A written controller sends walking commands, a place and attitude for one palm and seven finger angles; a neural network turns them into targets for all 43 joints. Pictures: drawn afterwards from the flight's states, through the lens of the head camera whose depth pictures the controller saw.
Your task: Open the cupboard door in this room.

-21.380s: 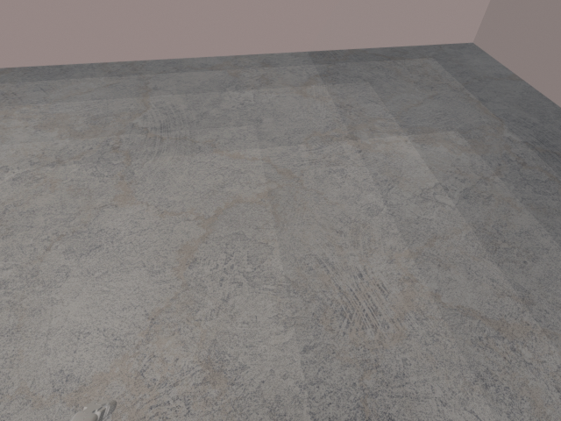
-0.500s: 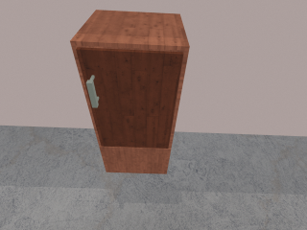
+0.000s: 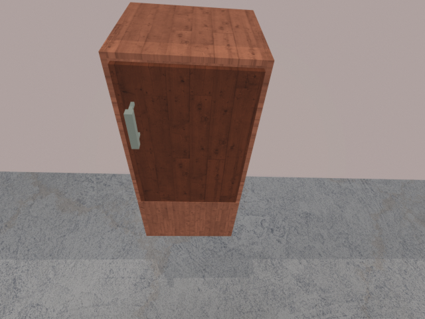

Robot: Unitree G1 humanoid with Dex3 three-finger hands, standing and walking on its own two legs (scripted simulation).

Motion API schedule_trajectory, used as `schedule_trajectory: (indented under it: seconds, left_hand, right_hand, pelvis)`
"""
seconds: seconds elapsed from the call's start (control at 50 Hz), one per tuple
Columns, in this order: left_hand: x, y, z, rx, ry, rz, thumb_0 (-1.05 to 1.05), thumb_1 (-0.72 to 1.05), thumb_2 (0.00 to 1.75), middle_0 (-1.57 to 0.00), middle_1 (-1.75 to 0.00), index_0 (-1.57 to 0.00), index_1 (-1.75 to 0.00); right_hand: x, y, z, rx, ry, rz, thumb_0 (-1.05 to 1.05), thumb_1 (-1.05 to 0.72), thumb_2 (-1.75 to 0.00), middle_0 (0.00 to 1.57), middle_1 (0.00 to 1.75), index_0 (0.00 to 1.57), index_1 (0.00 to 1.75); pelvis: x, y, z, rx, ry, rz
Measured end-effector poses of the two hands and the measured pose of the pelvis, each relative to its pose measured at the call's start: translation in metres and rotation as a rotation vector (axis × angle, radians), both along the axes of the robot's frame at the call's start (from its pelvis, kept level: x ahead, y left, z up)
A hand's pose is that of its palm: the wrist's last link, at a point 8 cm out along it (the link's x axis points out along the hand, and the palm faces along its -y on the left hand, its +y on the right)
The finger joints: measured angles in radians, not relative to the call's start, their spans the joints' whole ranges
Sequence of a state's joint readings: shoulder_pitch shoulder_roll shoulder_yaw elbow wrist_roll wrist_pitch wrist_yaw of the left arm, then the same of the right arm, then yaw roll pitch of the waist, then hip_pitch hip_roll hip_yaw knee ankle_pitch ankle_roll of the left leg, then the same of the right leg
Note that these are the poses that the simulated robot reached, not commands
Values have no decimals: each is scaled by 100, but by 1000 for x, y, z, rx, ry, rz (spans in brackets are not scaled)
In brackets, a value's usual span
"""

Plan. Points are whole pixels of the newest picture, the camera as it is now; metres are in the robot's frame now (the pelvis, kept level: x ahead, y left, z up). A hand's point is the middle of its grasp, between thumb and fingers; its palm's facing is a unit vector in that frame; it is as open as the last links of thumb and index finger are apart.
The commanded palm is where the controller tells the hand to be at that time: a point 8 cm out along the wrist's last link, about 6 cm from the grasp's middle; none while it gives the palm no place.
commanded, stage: shuffle to correct the standing spot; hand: left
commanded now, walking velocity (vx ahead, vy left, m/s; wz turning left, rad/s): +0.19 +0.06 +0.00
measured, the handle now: (133, 125) +0.61 +0.25 -0.01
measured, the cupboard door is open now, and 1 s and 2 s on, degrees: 0 0 0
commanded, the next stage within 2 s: come to a stop and stand still in 0.24 s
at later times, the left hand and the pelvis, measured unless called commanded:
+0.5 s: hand out of the picture +0.13 +0.23 -0.21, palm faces +0.10 -0.98 -0.16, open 7.2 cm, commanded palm none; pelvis +0.10 +0.06 -0.03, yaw +2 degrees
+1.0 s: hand out of the picture +0.14 +0.21 -0.18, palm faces +0.02 -0.98 -0.21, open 7.4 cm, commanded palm none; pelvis +0.08 +0.04 -0.01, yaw +0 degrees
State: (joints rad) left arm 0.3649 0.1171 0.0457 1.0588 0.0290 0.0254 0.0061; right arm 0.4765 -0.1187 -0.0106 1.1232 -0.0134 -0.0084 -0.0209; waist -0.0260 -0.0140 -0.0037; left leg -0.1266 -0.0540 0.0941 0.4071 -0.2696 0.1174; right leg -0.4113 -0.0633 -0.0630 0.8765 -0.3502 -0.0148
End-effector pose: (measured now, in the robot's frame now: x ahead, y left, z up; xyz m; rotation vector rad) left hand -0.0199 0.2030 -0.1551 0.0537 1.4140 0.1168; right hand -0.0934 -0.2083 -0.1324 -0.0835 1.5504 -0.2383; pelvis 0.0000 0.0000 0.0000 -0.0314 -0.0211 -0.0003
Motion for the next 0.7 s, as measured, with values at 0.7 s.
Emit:
schedule_trajectory:
  seconds: [0.7]
  left_hand:
    - [151, 101, 1, 85, -42, -8, 0, 92, 90, -20, -30, -19, -30]
  right_hand:
    - [258, 45, 3, -87, -286, 136, 0, -93, -90, 20, 30, 20, 30]
  pelvis:
    - [111, 70, -3, -8, 10, -3]
